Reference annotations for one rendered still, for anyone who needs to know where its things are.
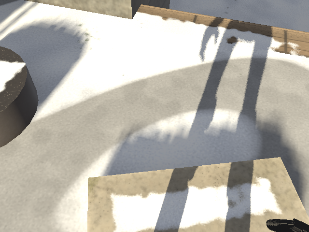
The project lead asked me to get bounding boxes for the right robot hand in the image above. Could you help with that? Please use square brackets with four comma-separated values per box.
[267, 218, 309, 232]

